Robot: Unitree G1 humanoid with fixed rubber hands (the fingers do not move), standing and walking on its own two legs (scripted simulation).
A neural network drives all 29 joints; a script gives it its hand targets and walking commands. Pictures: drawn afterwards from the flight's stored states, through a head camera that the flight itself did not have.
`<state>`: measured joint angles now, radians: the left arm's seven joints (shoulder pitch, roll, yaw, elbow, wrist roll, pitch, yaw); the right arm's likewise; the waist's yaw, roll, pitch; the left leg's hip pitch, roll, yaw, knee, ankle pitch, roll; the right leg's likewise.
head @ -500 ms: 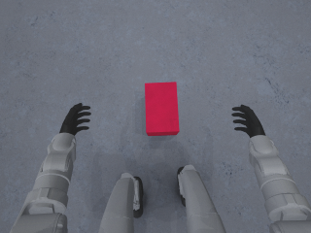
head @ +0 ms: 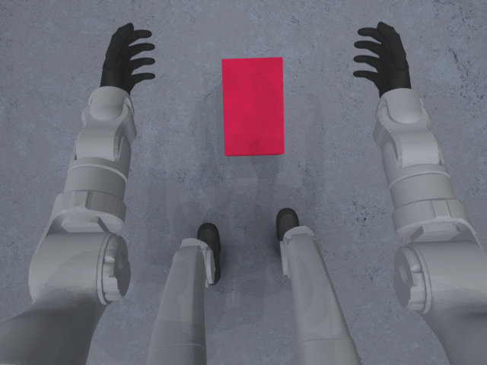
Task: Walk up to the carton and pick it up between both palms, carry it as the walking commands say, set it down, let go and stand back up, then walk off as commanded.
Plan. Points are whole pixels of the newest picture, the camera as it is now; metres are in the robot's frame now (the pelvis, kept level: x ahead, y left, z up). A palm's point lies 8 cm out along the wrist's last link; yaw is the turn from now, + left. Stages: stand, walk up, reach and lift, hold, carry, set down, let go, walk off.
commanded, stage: reach and lift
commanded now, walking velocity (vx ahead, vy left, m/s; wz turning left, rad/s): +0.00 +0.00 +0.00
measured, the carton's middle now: (252, 112) +0.51 -0.04 -0.59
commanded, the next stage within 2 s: none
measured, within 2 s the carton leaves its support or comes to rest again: neither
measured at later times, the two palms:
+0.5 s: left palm (146, 93) +0.50 +0.15 -0.23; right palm (356, 90) +0.48 -0.21 -0.22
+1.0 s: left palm (177, 108) +0.50 +0.13 -0.37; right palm (325, 109) +0.47 -0.19 -0.37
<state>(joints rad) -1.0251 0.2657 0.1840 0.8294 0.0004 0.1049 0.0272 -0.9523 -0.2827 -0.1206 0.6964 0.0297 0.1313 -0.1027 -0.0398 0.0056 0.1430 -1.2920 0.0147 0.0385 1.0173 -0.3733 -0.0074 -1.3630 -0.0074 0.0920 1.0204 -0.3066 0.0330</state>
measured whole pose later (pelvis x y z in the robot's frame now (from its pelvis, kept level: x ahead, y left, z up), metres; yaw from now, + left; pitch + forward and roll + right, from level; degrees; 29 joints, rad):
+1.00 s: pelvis -0.05 -0.01 -0.20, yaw +2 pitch +43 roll +3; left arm -1.40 0.28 0.23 0.97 0.00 0.15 0.10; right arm -1.33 -0.23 -0.23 0.86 0.02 0.16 -0.15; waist -0.05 0.00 0.26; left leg -1.99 0.01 -0.01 1.81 -0.58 -0.03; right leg -2.07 0.04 0.09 1.79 -0.48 0.04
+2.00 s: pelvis -0.07 +0.00 -0.29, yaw +2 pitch +35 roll +2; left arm -1.54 0.34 0.04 1.12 -0.10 0.10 0.07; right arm -1.52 -0.32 -0.23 1.14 0.11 0.06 -0.09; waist -0.06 -0.03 0.52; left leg -2.15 -0.03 -0.03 2.18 -0.63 -0.05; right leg -2.21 0.03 0.09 2.14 -0.54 0.06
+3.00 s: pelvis -0.06 +0.00 -0.30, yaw +3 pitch +34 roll +2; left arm -1.58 0.26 0.14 1.12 -0.09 0.15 0.00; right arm -1.55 -0.30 -0.23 1.14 0.11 0.09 -0.03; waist -0.07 -0.03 0.52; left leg -2.15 -0.03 -0.03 2.19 -0.64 -0.05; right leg -2.21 0.03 0.09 2.16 -0.55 0.06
